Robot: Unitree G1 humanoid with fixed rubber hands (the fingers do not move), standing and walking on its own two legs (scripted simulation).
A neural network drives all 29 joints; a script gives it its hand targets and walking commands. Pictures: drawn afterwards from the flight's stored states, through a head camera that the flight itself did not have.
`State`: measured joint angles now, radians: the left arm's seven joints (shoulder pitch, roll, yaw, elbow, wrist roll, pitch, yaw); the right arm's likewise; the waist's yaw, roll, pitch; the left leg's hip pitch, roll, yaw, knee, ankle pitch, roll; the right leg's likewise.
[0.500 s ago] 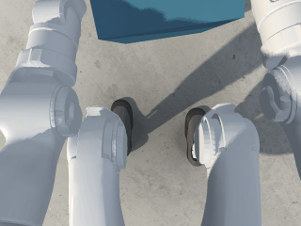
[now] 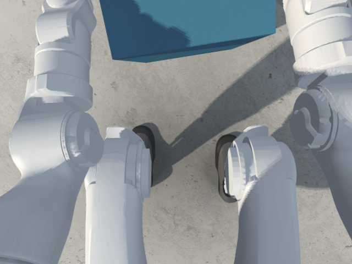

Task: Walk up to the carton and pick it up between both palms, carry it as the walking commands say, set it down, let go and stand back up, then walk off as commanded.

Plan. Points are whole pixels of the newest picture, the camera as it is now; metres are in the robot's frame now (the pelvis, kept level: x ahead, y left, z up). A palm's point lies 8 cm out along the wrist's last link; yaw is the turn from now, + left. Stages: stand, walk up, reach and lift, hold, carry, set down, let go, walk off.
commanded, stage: reach and lift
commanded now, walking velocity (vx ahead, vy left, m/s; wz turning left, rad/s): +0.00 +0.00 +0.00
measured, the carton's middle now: out of the picture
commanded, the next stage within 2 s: none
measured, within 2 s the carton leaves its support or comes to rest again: leaves its support in 0.40 s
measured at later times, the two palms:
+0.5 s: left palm out of the picture +0.54 +0.18 -0.13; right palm out of the picture +0.57 -0.13 -0.13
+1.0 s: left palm out of the picture +0.54 +0.17 -0.07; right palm out of the picture +0.57 -0.14 -0.06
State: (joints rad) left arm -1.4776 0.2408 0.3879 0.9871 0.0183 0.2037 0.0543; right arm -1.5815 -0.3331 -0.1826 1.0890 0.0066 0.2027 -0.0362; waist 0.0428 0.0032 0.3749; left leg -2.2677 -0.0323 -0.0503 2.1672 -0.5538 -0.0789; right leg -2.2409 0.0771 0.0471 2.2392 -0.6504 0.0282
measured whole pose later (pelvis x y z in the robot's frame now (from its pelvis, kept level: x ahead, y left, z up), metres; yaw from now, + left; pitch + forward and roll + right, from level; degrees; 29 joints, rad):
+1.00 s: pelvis +0.00 +0.01 +0.05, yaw -1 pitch +45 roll +2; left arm -1.31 0.13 0.44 0.73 0.09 0.38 0.12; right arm -1.40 -0.22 -0.29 0.85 -0.11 0.35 -0.04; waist 0.04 -0.01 0.11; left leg -2.23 -0.07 -0.06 1.96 -0.52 -0.08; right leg -2.21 0.11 0.08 2.02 -0.59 0.06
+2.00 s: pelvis +0.01 +0.01 +0.16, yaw -2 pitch +44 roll +1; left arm -1.07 0.02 0.52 0.64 0.19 0.43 0.07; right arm -1.16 -0.10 -0.38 0.78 -0.20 0.39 -0.01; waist 0.05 -0.03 -0.10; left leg -1.92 -0.08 -0.09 1.62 -0.46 -0.08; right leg -1.91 0.12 0.10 1.67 -0.52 0.05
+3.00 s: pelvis +0.04 +0.01 +0.28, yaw -2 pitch +34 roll +1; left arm -0.73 -0.08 0.48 0.58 0.21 0.38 0.05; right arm -0.81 0.01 -0.37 0.71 -0.21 0.34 0.00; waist 0.06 -0.03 -0.18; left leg -1.39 -0.07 -0.11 1.19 -0.40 -0.06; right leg -1.37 0.10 0.13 1.23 -0.45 0.03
